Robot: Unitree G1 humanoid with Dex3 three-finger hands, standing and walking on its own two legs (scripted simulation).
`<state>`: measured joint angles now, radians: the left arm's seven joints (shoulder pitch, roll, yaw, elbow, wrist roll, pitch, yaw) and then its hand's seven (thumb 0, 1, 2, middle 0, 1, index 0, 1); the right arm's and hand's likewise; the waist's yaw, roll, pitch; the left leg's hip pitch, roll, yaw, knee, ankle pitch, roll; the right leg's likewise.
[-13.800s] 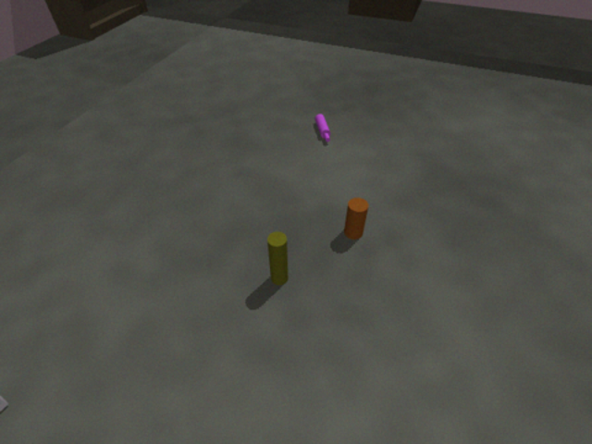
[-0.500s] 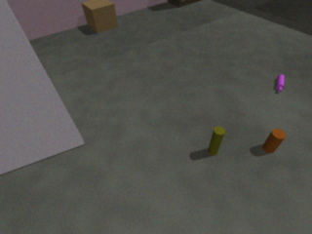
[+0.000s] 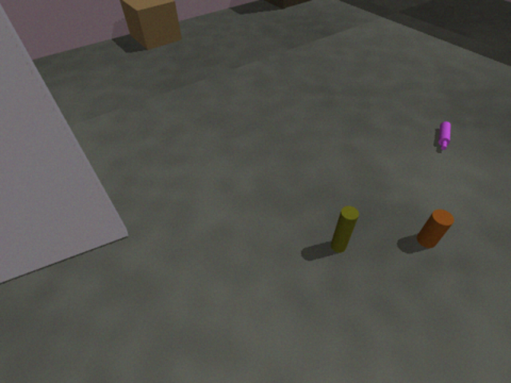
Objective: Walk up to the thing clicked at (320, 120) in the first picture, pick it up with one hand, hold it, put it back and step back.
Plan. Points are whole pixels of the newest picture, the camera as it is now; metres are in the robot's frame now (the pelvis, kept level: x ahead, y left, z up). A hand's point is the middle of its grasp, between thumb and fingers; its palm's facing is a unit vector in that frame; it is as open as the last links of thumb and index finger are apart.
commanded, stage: stand
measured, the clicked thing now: (444, 136) +1.53 -1.19 -0.75
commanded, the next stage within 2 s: none
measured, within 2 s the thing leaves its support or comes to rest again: neither
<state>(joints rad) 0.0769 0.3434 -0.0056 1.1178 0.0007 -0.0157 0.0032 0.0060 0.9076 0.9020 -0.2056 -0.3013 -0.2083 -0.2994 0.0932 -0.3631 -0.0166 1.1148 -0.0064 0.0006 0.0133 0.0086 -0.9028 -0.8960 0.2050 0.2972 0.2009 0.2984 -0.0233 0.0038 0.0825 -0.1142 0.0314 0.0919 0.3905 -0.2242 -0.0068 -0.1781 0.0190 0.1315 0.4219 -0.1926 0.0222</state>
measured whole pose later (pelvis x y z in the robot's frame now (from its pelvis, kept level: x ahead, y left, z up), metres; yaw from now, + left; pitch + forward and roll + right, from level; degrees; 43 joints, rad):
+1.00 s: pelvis +0.01 +0.01 +0.00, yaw +3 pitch -2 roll +0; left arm 0.10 0.35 0.00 1.14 0.01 -0.01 0.00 0.00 0.91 0.90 -0.20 -0.30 -0.21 -0.30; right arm 0.09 -0.34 0.00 1.13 -0.01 -0.01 0.01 0.01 -0.90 -0.90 0.21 0.30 0.20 0.30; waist -0.01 0.00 0.05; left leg -0.11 0.01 0.04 0.34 -0.20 0.01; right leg -0.13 -0.01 0.08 0.32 -0.16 0.03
